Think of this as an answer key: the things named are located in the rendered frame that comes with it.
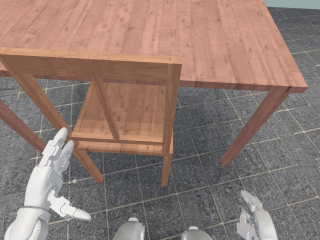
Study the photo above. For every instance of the left robot forearm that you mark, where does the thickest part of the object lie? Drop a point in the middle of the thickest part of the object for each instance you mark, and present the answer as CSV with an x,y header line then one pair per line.
x,y
30,224

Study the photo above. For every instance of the right robot hand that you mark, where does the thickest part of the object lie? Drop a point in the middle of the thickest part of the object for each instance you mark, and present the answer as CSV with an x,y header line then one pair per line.
x,y
260,225

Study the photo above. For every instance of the table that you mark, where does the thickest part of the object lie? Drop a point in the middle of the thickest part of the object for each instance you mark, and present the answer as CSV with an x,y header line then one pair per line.
x,y
224,44

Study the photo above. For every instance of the left robot shin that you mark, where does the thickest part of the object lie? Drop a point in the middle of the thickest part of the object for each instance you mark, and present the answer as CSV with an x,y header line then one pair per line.
x,y
133,219

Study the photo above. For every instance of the right robot thigh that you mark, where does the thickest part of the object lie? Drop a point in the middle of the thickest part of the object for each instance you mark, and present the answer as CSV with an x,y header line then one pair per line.
x,y
195,234

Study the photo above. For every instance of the chair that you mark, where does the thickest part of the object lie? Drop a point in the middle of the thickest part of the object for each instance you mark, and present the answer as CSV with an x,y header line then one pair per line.
x,y
118,118

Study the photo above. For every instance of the left robot hand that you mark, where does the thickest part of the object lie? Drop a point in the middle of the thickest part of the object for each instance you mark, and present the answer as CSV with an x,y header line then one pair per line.
x,y
47,174

